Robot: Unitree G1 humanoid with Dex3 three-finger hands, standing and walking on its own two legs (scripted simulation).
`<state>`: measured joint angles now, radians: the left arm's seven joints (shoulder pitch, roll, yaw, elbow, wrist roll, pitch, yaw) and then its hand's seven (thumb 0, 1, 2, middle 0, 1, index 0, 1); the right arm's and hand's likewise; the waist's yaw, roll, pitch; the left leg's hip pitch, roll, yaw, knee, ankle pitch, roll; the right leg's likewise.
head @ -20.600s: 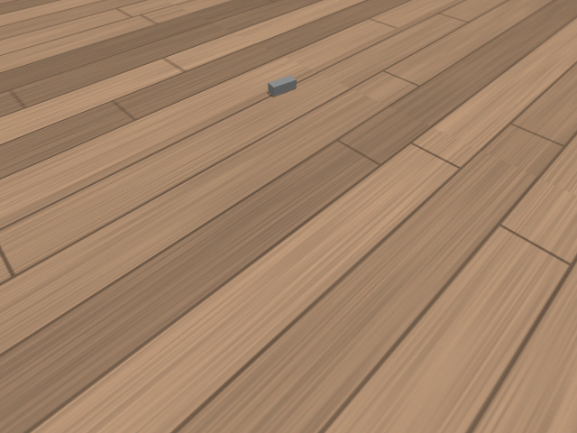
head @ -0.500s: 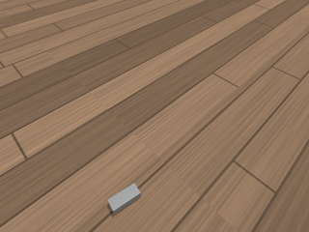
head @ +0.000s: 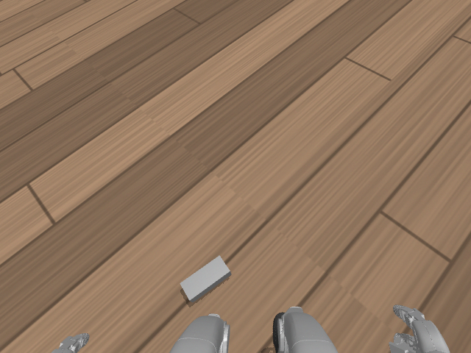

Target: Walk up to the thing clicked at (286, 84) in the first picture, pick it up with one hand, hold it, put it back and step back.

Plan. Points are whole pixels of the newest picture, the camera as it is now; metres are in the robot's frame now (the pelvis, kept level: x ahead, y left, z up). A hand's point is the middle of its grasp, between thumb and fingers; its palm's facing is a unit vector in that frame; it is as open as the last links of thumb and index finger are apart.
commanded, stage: walk up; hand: left
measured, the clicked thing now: (206, 278) +0.36 +0.20 -0.71
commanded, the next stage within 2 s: none
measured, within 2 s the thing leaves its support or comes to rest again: neither
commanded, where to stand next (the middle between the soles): +0.01 +0.01 m, yaw -2 degrees
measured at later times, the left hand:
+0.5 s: hand out of the picture -0.03 +0.27 -0.14, palm faces -0.08 -0.95 -0.30, open 7.4 cm
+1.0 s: hand out of the picture +0.00 +0.28 -0.10, palm faces -0.01 -0.88 -0.48, open 7.4 cm
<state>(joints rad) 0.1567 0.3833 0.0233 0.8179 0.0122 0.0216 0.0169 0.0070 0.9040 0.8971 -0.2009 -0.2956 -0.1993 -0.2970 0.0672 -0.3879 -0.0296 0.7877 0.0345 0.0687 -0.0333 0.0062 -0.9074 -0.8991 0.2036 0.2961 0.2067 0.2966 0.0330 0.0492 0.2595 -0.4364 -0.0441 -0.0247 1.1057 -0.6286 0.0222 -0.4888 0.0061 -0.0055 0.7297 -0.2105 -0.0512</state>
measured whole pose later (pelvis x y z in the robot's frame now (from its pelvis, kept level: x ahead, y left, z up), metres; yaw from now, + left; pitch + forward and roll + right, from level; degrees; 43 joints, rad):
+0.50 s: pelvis -0.09 +0.00 +0.03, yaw -3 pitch -1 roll -1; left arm 0.29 0.43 0.07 0.88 0.01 0.06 -0.05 0.01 0.90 0.90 -0.20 -0.30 -0.20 -0.30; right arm 0.27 -0.40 -0.06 0.86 -0.05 -0.01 0.00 0.01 -0.90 -0.90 0.21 0.30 0.21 0.30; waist -0.01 -0.08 0.08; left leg -0.23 0.06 0.03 0.57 -0.33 0.03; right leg -0.40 0.04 0.10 1.00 -0.43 0.04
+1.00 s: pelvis -0.04 -0.01 +0.02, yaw -1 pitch -4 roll -1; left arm 0.35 0.40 0.05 0.86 0.01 -0.06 0.02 0.01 0.90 0.90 -0.20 -0.30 -0.20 -0.30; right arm 0.28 -0.40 -0.06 0.89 -0.02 0.03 0.06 0.01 -0.91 -0.90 0.20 0.30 0.21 0.30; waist 0.02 0.09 0.12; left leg -0.47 0.04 -0.06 0.70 -0.14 0.00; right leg -0.04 -0.03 -0.06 0.50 -0.38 0.02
